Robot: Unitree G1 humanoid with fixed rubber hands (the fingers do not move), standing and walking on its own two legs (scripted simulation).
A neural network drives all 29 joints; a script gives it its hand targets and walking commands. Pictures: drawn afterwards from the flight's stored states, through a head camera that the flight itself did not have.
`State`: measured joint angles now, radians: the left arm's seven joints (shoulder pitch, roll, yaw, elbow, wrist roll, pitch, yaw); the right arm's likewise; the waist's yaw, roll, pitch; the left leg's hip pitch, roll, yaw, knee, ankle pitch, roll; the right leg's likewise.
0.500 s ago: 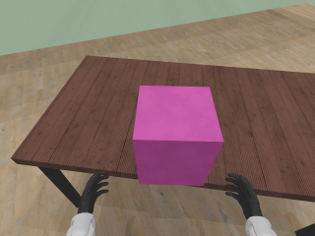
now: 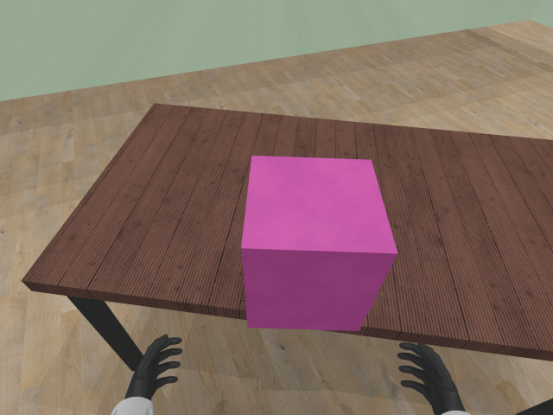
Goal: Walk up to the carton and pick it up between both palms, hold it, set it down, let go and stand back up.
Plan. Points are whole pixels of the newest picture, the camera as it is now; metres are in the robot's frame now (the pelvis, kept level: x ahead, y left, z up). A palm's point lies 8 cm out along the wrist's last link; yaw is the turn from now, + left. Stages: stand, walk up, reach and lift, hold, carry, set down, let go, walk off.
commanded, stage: set down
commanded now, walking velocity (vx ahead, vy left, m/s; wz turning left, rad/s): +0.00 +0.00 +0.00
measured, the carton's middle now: (307, 246) +0.40 -0.03 -0.01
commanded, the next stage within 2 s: let go in 0.46 s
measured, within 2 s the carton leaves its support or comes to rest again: neither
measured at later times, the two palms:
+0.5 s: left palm out of the picture +0.14 +0.23 -0.08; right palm out of the picture +0.15 -0.22 -0.08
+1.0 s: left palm (135, 411) +0.14 +0.22 -0.08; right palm out of the picture +0.15 -0.23 -0.08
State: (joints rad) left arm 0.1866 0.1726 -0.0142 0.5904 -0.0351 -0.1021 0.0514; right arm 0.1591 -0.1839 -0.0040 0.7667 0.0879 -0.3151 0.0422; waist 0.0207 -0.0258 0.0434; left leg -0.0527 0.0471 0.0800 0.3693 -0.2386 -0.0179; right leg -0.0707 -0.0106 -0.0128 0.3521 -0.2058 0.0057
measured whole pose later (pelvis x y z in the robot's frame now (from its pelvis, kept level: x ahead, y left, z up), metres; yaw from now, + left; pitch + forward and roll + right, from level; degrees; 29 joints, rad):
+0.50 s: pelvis -0.01 +0.00 +0.00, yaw +1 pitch -4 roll +0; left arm 0.21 0.21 0.00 0.51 0.00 0.13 0.02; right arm 0.18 -0.17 -0.04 0.73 -0.01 -0.18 0.03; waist 0.02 -0.02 0.08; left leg -0.06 0.05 0.07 0.36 -0.22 -0.02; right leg -0.07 -0.01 -0.02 0.34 -0.19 0.00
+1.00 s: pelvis -0.01 -0.01 +0.00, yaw +1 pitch -5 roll +0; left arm 0.18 0.21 -0.01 0.52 0.00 0.14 0.01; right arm 0.17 -0.18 -0.04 0.73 -0.03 -0.19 0.02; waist 0.01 -0.02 0.09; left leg -0.07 0.05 0.06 0.39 -0.23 -0.02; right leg -0.09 -0.01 -0.03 0.38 -0.21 0.00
